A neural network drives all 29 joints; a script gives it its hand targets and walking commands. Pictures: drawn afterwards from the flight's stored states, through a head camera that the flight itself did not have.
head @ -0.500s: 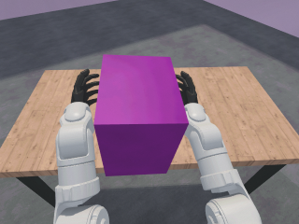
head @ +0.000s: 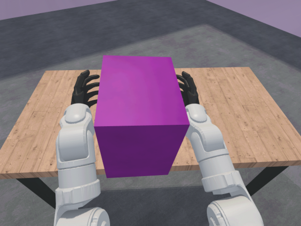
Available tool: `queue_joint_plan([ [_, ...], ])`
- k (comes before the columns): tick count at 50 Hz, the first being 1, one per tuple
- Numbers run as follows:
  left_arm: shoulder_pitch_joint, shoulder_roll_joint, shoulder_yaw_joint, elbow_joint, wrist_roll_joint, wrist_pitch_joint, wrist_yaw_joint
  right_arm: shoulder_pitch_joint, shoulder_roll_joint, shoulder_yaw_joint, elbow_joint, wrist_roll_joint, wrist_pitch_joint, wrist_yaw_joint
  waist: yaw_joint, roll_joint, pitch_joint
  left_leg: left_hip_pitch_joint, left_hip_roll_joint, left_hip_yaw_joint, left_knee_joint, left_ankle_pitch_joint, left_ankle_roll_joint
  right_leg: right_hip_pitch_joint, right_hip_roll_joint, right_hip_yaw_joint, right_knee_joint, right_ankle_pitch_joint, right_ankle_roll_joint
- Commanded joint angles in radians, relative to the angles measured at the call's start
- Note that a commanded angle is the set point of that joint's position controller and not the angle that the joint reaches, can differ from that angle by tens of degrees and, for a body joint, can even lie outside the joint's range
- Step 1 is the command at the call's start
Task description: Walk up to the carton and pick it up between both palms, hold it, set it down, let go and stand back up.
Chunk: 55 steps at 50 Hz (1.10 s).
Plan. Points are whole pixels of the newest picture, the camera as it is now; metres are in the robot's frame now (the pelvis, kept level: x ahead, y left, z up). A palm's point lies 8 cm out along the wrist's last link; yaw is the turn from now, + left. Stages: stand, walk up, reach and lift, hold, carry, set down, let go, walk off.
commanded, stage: hold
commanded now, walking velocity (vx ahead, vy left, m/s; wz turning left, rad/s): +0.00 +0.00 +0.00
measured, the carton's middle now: (137, 119) +0.35 +0.00 +0.11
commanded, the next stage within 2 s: none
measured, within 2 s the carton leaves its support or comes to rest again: neither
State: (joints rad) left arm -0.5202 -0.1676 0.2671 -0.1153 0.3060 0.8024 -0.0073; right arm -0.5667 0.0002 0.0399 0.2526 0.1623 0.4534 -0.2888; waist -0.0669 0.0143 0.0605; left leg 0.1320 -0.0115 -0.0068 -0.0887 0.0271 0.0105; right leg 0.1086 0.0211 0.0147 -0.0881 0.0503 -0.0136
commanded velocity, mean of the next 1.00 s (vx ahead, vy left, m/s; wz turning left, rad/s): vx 0.00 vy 0.00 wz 0.00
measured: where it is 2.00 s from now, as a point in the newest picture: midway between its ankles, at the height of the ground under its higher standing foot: outside the picture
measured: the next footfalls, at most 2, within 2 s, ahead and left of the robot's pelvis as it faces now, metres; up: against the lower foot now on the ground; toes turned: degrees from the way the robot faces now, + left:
none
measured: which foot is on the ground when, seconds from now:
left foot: down 0.00-1.00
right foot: down 0.00-1.00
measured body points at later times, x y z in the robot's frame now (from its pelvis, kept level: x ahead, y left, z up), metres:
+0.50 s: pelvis +0.00 +0.00 +0.00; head +0.00 -0.01 +0.45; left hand +0.37 +0.13 +0.17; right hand +0.38 -0.13 +0.15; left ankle +0.00 +0.11 -0.76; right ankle +0.01 -0.11 -0.76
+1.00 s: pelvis +0.00 +0.00 +0.00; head -0.01 -0.01 +0.45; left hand +0.36 +0.13 +0.18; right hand +0.37 -0.13 +0.15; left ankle +0.00 +0.11 -0.76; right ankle +0.01 -0.11 -0.76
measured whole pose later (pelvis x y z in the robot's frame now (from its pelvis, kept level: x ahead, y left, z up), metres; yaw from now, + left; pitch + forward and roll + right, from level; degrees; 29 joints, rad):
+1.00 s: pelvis +0.00 +0.00 +0.00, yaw +0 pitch -4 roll +0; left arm -0.53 -0.17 0.27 -0.10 0.31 0.80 -0.01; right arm -0.57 0.00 0.03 0.27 0.15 0.45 -0.28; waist -0.07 0.02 0.06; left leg 0.13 -0.01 -0.01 -0.09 0.03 0.01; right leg 0.11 0.02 0.02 -0.09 0.05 -0.01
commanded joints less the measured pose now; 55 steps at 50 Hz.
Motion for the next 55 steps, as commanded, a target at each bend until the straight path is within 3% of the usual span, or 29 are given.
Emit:
queue_joint_plan([
  [1,-0.468,-0.376,-0.384,-0.032,-0.140,-0.017,-0.118,-0.543,0.434,0.309,-0.230,0.069,-0.049,0.060,-0.001,-0.009,-0.371,0.030,0.007,0.002,0.017,0.179,-0.005,0.184,0.001,0.006,0.065,0.204,0.063],
  [7,-0.477,-0.370,-0.357,0.006,-0.125,-0.023,-0.120,-0.539,0.426,0.274,-0.188,0.048,-0.050,0.064,0.000,-0.002,-0.346,0.009,0.009,0.006,0.013,0.133,-0.001,0.159,-0.002,0.006,0.055,0.149,0.058],
  [13,-0.477,-0.384,-0.375,-0.024,-0.134,-0.029,-0.114,-0.557,0.439,0.308,-0.229,0.063,-0.055,0.066,0.006,-0.012,-0.407,0.040,0.006,0.001,0.022,0.210,-0.003,0.183,0.002,0.007,0.066,0.225,0.060],
  [25,-0.465,-0.381,-0.392,-0.056,-0.144,-0.016,-0.118,-0.540,0.438,0.317,-0.244,0.075,-0.052,0.061,-0.001,-0.004,-0.397,0.040,0.006,0.000,0.020,0.220,-0.008,0.200,0.001,0.010,0.067,0.240,0.061],
  [32,-0.469,-0.367,-0.360,0.001,-0.126,-0.017,-0.120,-0.538,0.420,0.281,-0.199,0.054,-0.049,0.065,-0.001,-0.011,-0.342,0.016,0.009,0.003,0.010,0.144,-0.001,0.169,0.000,0.005,0.054,0.165,0.061],
  [41,-0.462,-0.377,-0.373,-0.034,-0.131,-0.023,-0.118,-0.542,0.434,0.311,-0.225,0.066,-0.053,0.065,0.004,-0.013,-0.401,0.037,0.005,0.003,0.012,0.215,-0.002,0.208,0.002,0.008,0.065,0.244,0.064],
  [55,-0.491,-0.383,-0.370,-0.015,-0.132,-0.035,-0.115,-0.557,0.437,0.293,-0.207,0.053,-0.059,0.072,0.003,-0.007,-0.388,0.028,0.011,0.001,0.011,0.157,0.001,0.164,0.001,0.003,0.060,0.169,0.058],
])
